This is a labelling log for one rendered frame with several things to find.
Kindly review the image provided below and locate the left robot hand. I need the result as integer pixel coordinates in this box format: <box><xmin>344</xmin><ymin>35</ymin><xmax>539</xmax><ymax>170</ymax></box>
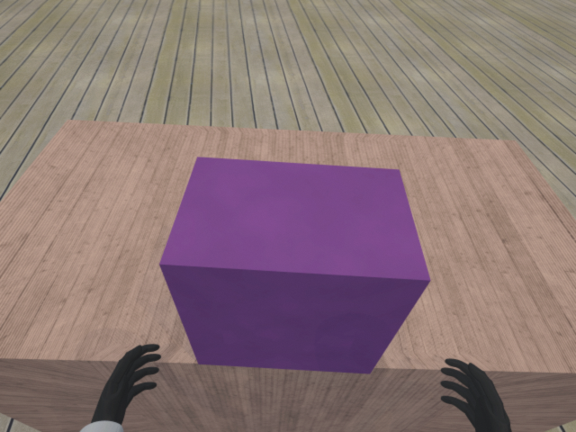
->
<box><xmin>91</xmin><ymin>344</ymin><xmax>161</xmax><ymax>424</ymax></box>

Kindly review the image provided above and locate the pedestal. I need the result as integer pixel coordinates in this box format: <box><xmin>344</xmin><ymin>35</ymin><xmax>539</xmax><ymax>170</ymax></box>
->
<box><xmin>0</xmin><ymin>120</ymin><xmax>576</xmax><ymax>432</ymax></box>

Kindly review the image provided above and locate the right robot hand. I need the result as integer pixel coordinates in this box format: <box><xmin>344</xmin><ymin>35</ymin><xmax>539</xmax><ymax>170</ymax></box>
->
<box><xmin>441</xmin><ymin>358</ymin><xmax>512</xmax><ymax>432</ymax></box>

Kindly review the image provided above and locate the carton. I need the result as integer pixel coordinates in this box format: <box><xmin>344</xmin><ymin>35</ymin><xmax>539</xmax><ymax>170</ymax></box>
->
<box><xmin>159</xmin><ymin>157</ymin><xmax>431</xmax><ymax>374</ymax></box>

